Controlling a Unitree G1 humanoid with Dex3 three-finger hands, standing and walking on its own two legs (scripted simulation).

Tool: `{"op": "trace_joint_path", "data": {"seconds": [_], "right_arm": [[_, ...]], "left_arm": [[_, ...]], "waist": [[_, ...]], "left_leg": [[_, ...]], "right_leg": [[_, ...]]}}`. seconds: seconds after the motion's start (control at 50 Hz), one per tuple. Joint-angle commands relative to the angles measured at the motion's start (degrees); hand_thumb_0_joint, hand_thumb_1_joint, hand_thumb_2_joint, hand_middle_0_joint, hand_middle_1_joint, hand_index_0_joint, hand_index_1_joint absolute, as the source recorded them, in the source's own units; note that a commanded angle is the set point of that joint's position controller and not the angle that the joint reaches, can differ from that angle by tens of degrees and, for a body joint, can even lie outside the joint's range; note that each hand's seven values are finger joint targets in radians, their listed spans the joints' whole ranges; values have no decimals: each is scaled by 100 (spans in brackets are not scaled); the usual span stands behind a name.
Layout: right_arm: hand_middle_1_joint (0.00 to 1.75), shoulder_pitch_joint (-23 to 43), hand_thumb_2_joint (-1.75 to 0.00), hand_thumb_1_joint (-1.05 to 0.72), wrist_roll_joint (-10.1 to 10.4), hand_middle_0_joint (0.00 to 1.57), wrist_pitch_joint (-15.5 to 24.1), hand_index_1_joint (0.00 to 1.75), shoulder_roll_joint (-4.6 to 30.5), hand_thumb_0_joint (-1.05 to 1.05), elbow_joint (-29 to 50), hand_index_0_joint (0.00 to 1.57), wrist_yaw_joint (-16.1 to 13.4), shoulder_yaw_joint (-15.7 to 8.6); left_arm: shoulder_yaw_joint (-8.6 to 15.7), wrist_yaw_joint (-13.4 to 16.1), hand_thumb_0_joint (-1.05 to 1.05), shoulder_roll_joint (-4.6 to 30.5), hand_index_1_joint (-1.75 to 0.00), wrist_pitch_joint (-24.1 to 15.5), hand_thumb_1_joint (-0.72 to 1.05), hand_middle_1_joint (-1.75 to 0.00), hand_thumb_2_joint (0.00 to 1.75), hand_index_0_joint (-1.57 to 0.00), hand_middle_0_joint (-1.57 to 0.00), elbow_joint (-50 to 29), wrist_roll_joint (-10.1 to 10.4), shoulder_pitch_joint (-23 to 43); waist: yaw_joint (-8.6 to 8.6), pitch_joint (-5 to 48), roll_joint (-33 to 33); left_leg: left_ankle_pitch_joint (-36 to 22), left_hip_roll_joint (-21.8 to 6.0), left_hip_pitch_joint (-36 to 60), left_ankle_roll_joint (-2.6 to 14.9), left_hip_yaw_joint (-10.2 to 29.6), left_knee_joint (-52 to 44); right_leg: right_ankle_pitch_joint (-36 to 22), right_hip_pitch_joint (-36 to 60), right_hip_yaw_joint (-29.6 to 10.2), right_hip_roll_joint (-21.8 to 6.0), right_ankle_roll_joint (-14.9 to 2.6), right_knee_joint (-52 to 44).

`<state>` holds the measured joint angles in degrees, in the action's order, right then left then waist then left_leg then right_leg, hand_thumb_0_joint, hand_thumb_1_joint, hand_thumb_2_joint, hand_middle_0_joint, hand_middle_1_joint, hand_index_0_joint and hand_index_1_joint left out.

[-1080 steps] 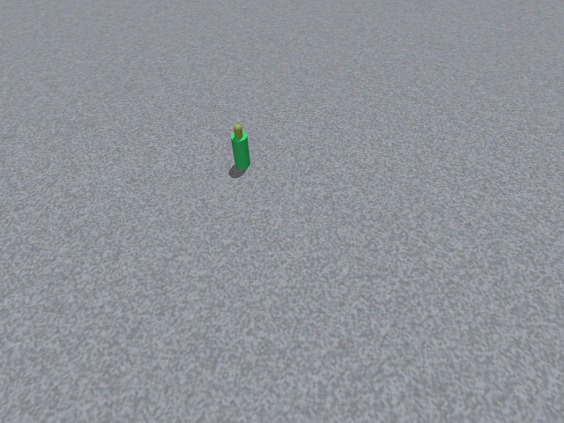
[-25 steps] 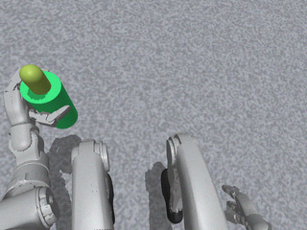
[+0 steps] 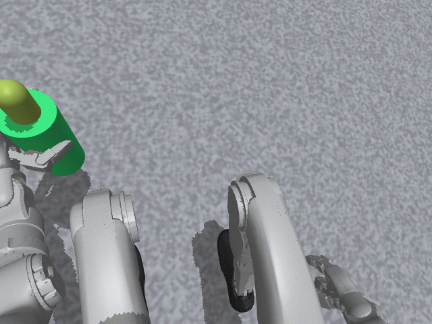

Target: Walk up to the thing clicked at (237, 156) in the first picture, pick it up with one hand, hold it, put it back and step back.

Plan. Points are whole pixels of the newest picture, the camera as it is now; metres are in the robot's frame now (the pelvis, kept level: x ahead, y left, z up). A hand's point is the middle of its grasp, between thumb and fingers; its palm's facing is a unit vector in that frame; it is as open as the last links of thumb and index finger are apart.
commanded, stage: crouch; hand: left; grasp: from the side
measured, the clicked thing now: (41, 131) +0.43 +0.27 -0.09
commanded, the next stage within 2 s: lower in 0.08 s
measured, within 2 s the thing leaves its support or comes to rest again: neither
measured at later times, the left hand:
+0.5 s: hand (52, 139) +0.44 +0.27 -0.14, palm faces +0.26 -0.97 -0.04, open 11.2 cm
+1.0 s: hand (57, 141) +0.44 +0.28 -0.18, palm faces +0.27 -0.96 -0.03, open 11.2 cm
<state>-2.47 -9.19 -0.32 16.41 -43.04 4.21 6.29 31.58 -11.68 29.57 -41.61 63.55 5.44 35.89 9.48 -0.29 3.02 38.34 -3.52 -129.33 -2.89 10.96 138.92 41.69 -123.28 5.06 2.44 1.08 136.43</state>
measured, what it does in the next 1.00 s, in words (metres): stands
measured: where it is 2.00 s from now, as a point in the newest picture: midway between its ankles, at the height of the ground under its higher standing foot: (187, 292)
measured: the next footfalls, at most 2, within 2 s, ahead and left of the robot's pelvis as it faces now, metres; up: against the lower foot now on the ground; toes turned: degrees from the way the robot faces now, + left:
none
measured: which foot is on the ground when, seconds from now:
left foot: down 0.00-1.00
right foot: down 0.00-1.00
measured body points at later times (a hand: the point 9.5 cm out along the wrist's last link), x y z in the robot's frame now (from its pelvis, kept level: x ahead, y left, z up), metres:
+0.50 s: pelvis +0.00 +0.01 -0.02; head +0.24 +0.10 +0.35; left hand +0.42 +0.32 -0.14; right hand +0.12 -0.27 -0.12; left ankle +0.09 +0.14 -0.29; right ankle +0.09 -0.12 -0.29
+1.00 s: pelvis -0.01 +0.01 -0.03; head +0.24 +0.14 +0.32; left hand +0.42 +0.33 -0.18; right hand +0.12 -0.26 -0.10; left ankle +0.09 +0.14 -0.29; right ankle +0.09 -0.12 -0.29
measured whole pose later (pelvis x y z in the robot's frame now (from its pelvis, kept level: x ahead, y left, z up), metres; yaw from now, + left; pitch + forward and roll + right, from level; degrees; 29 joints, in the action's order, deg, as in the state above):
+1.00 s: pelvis -0.01 +0.01 -0.03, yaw -6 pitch +18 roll -13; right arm 5.2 -16.3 -2.1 19.1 -37.1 6.1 20.1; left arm 33.5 -6.8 41.9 -50.3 72.3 5.3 36.0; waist 13.4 -12.7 11.1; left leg 39.6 -2.5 -129.4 -2.8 19.3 148.5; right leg 40.5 -120.1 10.7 4.8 3.3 139.9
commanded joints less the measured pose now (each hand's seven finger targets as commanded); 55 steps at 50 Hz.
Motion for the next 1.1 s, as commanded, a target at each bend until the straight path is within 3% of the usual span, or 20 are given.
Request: {"op": "trace_joint_path", "data": {"seconds": [0.0, 0.06, 0.14, 0.16, 0.18, 0.24, 0.36, 0.48, 0.52, 0.6, 0.62, 0.66, 0.74, 0.8, 0.82, 0.86, 0.88, 0.92, 1.02, 1.08], "right_arm": [[30, -751, -92, -94, -50, 20, 27, 30, 1421, 0, 198, 20, -77, -342], [30, -694, -91, -93, -76, 20, 7, 30, 1449, 0, 197, 20, -78, -304], [30, -748, -92, -94, -109, 20, -30, 30, 1471, 0, 211, 20, -64, -235], [30, -701, -92, -94, -109, 20, -24, 30, 1488, 0, 191, 20, -66, -231], [30, -698, -92, -95, -125, 20, -31, 30, 1492, 0, 196, 20, -57, -213], [30, -587, -92, -94, -155, 20, -64, 30, 1552, 0, 212, 20, -40, -134], [30, -330, -91, -94, -293, 20, -94, 30, 1611, 0, 330, 20, 12, 130], [30, -199, -91, -94, -424, 20, -121, 30, 1790, 0, 375, 20, 22, 320], [30, -181, -92, -95, -454, 20, -127, 30, 1806, 0, 382, 20, 15, 361], [30, -82, -92, -95, -544, 20, -139, 30, 1894, 0, 363, 20, 5, 446], [30, -95, -92, -95, -571, 20, -157, 30, 1893, 0, 413, 20, 12, 487], [30, -71, -91, -95, -575, 20, -149, 30, 1899, 0, 395, 20, 21, 526], [30, 54, -91, -94, -627, 20, -162, 30, 1972, 0, 468, 20, 32, 605], [30, 77, -91, -93, -677, 20, -170, 30, 2062, 0, 515, 20, 50, 692], [30, 144, -91, -93, -681, 20, -173, 30, 2040, 0, 560, 20, 55, 725], [30, 177, -91, -93, -704, 20, -178, 30, 2102, 0, 648, 20, 66, 771], [30, 220, -91, -93, -712, 20, -181, 30, 2097, 0, 651, 20, 70, 791], [30, 211, -91, -93, -733, 20, -186, 30, 2123, 0, 660, 20, 78, 843], [30, 414, -91, -93, -790, 20, -164, 30, 2221, 0, 776, 20, 82, 957], [30, 475, -91, -92, -817, 20, -149, 30, 2235, 0, 813, 20, 94, 1032]], "left_arm": [[332, 22, 0, 1801, -134, -814, 7, -133, 122, -119, -119, -1794, 348, 2007], [327, 25, 0, 1955, -132, -859, 8, -132, 120, -118, -118, -2056, 339, 2153], [357, 101, 0, 1942, -133, -881, 10, -132, 121, -119, -118, -2101, 377, 2057], [244, 95, 0, 1831, -132, -905, 9, -131, 120, -119, -118, -2188, 392, 2130], [300, 118, 0, 1875, -134, -895, 5, -134, 117, -121, -119, -2075, 382, 2022], [186, 158, 0, 1726, -136, -920, 1, -136, 119, -121, -120, -1643, 339, 1970], [311, 227, 0, 2143, -136, -1247, 4, -136, 119, -123, -122, -1193, 285, 2005], [514, 268, 0, 2578, -132, -1440, 6, -132, 115, -121, -119, -1347, 312, 1897], [402, 266, 0, 2426, -131, -1478, 5, -131, 115, -119, -117, -1351, 327, 1949], [482, 336, 0, 2710, -132, -1538, 0, -132, 115, -119, -118, -1391, 278, 2000], [450, 357, 0, 2668, -132, -1546, -1, -132, 114, -119, -118, -1433, 276, 1961], [393, 360, 0, 2528, -131, -1549, 0, -132, 114, -119, -117, -1234, 311, 1867], [288, 410, 0, 2618, -132, -1590, -2, -132, 115, -119, -117, -1057, 232, 1950], [370, 438, 0, 2724, -132, -1633, 1, -133, 116, -119, -117, -892, 221, 1833], [420, 460, 0, 2840, -132, -1634, -1, -133, 114, -121, -118, -905, 217, 1819], [396, 464, 0, 2773, -132, -1681, -1, -132, 115, -119, -117, -853, 237, 1858], [445, 491, 0, 2895, -131, -1685, 0, -131, 113, -119, -117, -810, 220, 1820], [400, 486, 0, 2865, -132, -1712, 0, -133, 115, -119, -117, -720, 237, 1875], [429, 538, 0, 3115, -132, -1833, 3, -133, 115, -120, -118, -678, 186, 2000], [334, 561, 0, 2994, -132, -1869, 3, -133, 116, -121, -118, -439, 217, 2028]], "waist": [[-144, 4326, -1863], [-97, 4281, -2055], [-69, 4439, -2012], [-33, 4363, -2102], [-62, 4358, -2132], [92, 3902, -2067], [180, 3688, -1667], [178, 3911, -2323], [267, 3756, -2310], [267, 3659, -2529], [360, 3679, -2572], [371, 3575, -2438], [497, 3245, -2406], [538, 3215, -2376], [485, 3184, -2369], [602, 3134, -2444], [535, 3079, -2410], [644, 3009, -2359], [695, 2768, -2554], [818, 2604, -2443]], "left_leg": [[-938, 78, 2964, 264, -580, -1326], [-830, 68, 2974, 254, -533, -1290], [-1160, 60, 3043, 252, -479, -1169], [-1147, 54, 3121, 235, -439, -1196], [-1190, 55, 3124, 232, -447, -1182], [-1083, 38, 3038, 214, -367, -1127], [-841, 24, 2496, 286, -373, -843], [-1223, -42, 3165, 168, -193, -861], [-1193, -52, 3106, 167, -194, -817], [-1297, -86, 3239, 137, -146, -724], [-1328, -80, 3226, 127, -103, -723], [-1382, -74, 3114, 139, -92, -660], [-1084, -94, 2999, 138, -36, -640], [-1307, -114, 3111, 124, 42, -589], [-1184, -105, 2994, 134, 33, -576], [-1171, -113, 3067, 108, 92, -621], [-1059, -108, 2974, 115, 77, -621], [-1015, -126, 2956, 128, 101, -562], [-802, -149, 2970, 92, 182, -636], [-711, -149, 2838, 114, 195, -564]], "right_leg": [[-1350, 1904, 303, 186, -277, -1422], [-1280, 1804, 340, 188, -286, -1354], [-1566, 2034, 357, 195, -263, -1289], [-1531, 1848, 386, 187, -283, -1237], [-1562, 1909, 380, 194, -279, -1250], [-1462, 1636, 477, 208, -291, -1183], [-1383, 2074, 503, 269, -212, -1197], [-1626, 2003, 637, 287, -252, -983], [-1640, 1981, 647, 288, -249, -982], [-1745, 1951, 677, 300, -257, -928], [-1804, 2029, 728, 299, -246, -927], [-1879, 2090, 744, 307, -238, -903], [-1666, 1937, 826, 317, -232, -926], [-1842, 1995, 903, 327, -211, -859], [-1750, 2013, 900, 337, -219, -877], [-1766, 2033, 971, 339, -214, -846], [-1681, 2002, 969, 348, -217, -864], [-1682, 2020, 993, 365, -204, -877], [-1520, 1880, 1093, 376, -215, -793], [-1513, 1903, 1114, 385, -192, -821]]}}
